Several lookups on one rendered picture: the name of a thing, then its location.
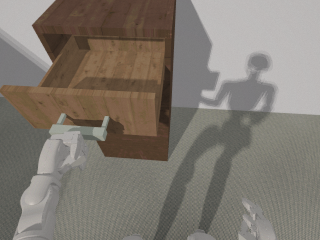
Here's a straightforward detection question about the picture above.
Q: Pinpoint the right robot hand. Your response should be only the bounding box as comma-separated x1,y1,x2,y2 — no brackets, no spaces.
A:
238,197,278,240

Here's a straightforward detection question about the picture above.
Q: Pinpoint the robot right shin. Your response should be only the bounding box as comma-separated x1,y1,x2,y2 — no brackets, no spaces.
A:
194,229,205,233

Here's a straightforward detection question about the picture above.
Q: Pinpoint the robot left forearm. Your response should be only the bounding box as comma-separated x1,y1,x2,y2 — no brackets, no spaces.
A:
13,174,62,240

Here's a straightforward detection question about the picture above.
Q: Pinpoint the drawer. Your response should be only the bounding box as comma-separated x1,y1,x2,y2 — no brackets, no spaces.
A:
0,34,165,137

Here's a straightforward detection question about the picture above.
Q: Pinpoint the left robot hand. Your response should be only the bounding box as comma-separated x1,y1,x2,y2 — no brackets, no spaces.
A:
37,131,89,181

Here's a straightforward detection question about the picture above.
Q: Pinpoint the handle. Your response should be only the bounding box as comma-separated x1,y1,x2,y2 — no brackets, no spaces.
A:
49,113,110,141

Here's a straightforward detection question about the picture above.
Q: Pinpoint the cabinet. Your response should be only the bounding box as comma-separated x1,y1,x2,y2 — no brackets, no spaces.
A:
32,0,176,161

